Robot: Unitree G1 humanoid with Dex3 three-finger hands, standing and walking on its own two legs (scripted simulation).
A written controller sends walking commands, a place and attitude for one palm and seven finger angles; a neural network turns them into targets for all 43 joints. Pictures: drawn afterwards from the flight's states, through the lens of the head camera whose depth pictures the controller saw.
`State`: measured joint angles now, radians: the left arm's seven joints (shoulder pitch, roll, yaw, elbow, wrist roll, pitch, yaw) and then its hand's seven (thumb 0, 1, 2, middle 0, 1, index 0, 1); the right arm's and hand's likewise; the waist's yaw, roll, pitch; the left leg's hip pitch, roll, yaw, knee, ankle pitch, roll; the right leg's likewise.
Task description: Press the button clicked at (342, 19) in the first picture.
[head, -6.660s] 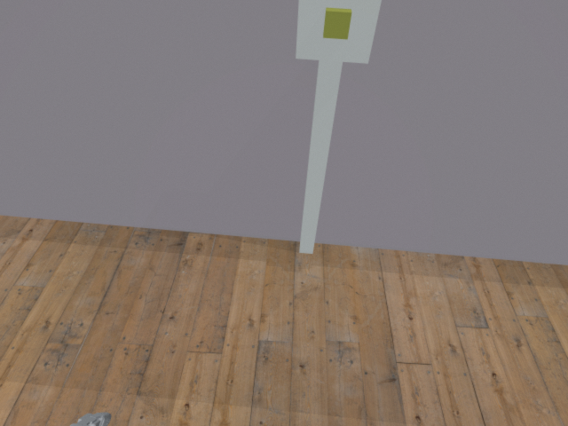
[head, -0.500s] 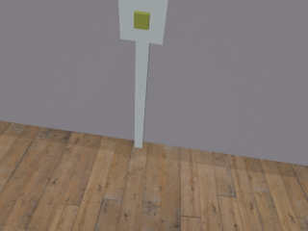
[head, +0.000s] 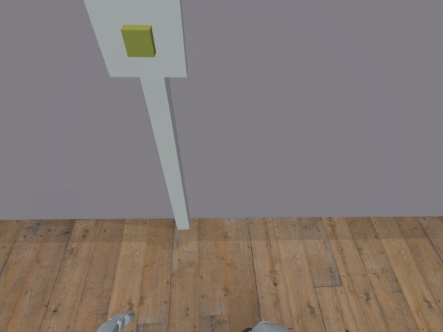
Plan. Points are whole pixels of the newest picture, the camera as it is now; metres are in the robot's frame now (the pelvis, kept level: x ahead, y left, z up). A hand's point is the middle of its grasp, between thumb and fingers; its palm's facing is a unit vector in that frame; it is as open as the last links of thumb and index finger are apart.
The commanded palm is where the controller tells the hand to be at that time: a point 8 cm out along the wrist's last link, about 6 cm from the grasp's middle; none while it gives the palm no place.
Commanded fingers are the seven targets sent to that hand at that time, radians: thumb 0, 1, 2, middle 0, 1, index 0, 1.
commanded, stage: take the last steps up to it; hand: left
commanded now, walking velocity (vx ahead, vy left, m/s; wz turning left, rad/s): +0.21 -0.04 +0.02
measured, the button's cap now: (139, 40) +0.63 +0.17 +0.20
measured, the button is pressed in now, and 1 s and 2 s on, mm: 0 0 0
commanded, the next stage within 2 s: come to a stop and stand still in 0.14 s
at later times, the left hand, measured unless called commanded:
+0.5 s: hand out of the picture +0.11 +0.18 -0.17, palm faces +0.08 -0.99 -0.15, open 7.3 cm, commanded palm none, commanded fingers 0.00 0.90 0.90 -0.20 -0.30 -0.20 -0.30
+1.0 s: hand out of the picture +0.09 +0.12 -0.14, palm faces +0.04 -0.98 -0.22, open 7.4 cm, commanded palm none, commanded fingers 0.00 0.90 0.90 -0.20 -0.30 -0.20 -0.30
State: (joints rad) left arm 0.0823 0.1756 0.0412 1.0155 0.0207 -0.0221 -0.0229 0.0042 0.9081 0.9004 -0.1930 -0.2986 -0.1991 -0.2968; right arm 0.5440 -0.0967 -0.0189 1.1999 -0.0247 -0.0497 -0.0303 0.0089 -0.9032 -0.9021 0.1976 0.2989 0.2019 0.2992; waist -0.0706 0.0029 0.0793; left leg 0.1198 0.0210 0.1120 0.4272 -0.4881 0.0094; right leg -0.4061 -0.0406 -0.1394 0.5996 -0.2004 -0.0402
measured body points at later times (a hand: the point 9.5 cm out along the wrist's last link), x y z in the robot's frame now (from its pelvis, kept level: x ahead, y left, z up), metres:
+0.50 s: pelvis +0.13 +0.01 +0.01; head +0.14 +0.03 +0.46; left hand +0.10 +0.23 -0.16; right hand +0.23 -0.22 -0.12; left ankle +0.20 +0.12 -0.72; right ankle +0.09 -0.10 -0.70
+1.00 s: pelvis +0.10 -0.05 +0.03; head +0.10 -0.08 +0.47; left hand +0.09 +0.17 -0.12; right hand +0.10 -0.29 -0.14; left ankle +0.09 +0.10 -0.68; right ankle +0.08 -0.14 -0.72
